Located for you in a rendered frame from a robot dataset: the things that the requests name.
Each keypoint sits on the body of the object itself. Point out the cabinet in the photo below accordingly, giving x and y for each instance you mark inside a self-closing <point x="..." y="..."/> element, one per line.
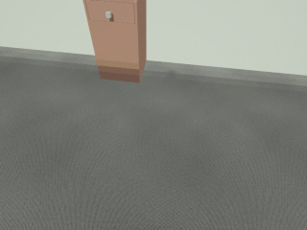
<point x="120" y="48"/>

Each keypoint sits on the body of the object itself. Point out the handle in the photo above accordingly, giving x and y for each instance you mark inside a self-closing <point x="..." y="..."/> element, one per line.
<point x="108" y="14"/>

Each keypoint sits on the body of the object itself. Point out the drawer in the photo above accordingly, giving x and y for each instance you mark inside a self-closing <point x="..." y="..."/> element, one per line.
<point x="122" y="12"/>

